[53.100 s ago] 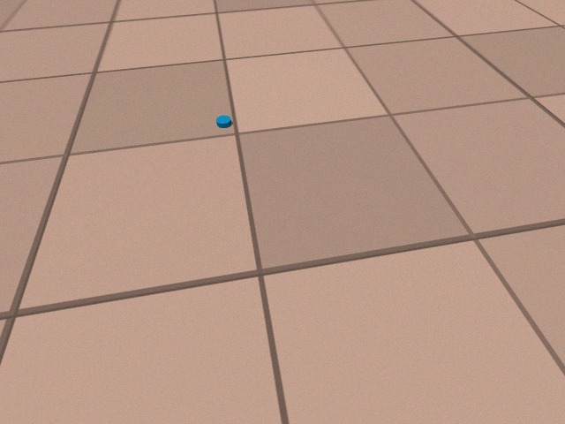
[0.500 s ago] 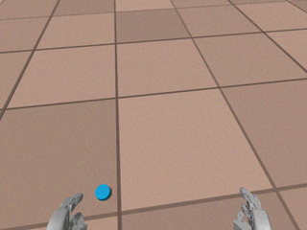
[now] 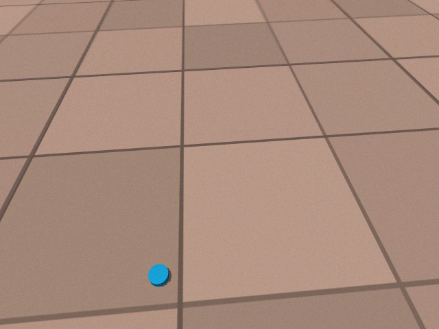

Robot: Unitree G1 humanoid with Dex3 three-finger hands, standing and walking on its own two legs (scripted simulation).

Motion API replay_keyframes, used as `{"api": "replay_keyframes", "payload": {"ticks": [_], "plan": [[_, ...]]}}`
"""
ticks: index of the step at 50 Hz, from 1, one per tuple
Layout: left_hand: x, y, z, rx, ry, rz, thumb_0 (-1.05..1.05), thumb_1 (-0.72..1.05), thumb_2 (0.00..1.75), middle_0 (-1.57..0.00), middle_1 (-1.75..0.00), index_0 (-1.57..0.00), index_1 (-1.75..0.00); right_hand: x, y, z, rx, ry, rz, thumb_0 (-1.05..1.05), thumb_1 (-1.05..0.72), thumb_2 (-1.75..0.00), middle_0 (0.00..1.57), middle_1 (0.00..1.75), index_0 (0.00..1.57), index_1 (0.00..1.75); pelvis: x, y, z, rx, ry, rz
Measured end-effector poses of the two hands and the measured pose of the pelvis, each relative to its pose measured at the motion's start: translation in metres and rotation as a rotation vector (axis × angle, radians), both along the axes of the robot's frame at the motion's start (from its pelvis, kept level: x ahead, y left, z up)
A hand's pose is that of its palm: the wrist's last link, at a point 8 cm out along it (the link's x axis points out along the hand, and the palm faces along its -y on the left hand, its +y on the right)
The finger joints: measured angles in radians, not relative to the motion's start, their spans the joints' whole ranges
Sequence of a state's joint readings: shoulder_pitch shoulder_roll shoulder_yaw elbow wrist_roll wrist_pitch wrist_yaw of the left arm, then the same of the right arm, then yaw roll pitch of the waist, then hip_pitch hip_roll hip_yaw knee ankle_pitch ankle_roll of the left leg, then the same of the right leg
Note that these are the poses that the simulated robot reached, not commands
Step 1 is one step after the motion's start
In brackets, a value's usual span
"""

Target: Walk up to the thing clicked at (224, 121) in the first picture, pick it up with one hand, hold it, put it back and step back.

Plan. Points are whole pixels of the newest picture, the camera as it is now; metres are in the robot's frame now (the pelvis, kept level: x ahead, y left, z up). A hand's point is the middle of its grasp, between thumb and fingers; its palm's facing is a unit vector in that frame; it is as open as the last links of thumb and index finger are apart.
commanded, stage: stand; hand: left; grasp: from above
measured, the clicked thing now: (158, 275) +0.48 +0.31 -0.75
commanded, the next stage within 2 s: none
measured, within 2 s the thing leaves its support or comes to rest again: neither
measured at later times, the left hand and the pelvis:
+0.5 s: hand out of the picture +0.02 +0.24 -0.15, palm faces +0.03 -0.94 -0.35, open 7.4 cm; pelvis -0.01 +0.00 +0.01, yaw +0 degrees
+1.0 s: hand out of the picture +0.07 +0.23 -0.14, palm faces +0.02 -0.94 -0.33, open 7.4 cm; pelvis +0.00 -0.01 +0.02, yaw +0 degrees
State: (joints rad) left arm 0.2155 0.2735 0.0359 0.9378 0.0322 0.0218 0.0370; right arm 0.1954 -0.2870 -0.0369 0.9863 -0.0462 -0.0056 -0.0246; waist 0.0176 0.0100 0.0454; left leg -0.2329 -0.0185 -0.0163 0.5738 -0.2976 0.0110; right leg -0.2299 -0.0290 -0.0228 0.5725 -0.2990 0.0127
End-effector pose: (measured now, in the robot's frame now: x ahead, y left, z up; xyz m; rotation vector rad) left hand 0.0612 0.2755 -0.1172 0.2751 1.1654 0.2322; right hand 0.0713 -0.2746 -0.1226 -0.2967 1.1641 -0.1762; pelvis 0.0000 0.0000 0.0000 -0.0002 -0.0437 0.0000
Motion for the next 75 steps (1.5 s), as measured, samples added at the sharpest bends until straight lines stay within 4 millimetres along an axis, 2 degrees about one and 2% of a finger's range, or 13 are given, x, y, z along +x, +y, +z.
{"api": "replay_keyframes", "payload": {"ticks": [10,26,34,55,75], "plan": [[-0.027,0.004,0.004,-0.004,0.068,0.029,0.01,0.90,0.90,-0.20,-0.30,-0.21,-0.30,-0.015,0.007,0.003,0.022,0.038,-0.015,0.01,-0.91,-0.90,0.20,0.30,0.20,0.30,-0.009,0.002,0.011,-0.001,-0.032,0.002],[-0.045,0.011,0.009,0.016,0.129,0.042,0.00,0.90,0.90,-0.20,-0.30,-0.21,-0.30,-0.030,-0.008,0.005,0.008,0.094,-0.026,0.01,-0.91,-0.90,0.20,0.30,0.20,0.30,-0.013,-0.002,0.015,-0.001,-0.029,0.006],[-0.036,0.006,0.009,0.007,0.134,0.037,0.00,0.90,0.90,-0.20,-0.30,-0.21,-0.30,-0.027,-0.012,0.006,0.005,0.104,-0.024,0.01,-0.91,-0.90,0.20,0.29,0.20,0.30,-0.009,-0.004,0.016,0.000,-0.021,0.003],[0.009,-0.001,0.013,-0.003,0.081,0.008,0.00,0.90,0.90,-0.20,-0.30,-0.21,-0.30,-0.006,-0.017,0.010,0.000,0.086,-0.026,0.00,-0.91,-0.90,0.20,0.30,0.20,0.30,0.006,-0.008,0.018,-0.001,-0.010,-0.005],[0.019,0.006,0.016,0.010,0.079,0.002,0.00,0.90,0.90,-0.20,-0.30,-0.21,-0.30,0.006,-0.022,0.012,-0.008,0.072,-0.021,0.01,-0.91,-0.90,0.20,0.30,0.20,0.30,0.012,-0.009,0.018,0.000,-0.003,-0.007]]}}
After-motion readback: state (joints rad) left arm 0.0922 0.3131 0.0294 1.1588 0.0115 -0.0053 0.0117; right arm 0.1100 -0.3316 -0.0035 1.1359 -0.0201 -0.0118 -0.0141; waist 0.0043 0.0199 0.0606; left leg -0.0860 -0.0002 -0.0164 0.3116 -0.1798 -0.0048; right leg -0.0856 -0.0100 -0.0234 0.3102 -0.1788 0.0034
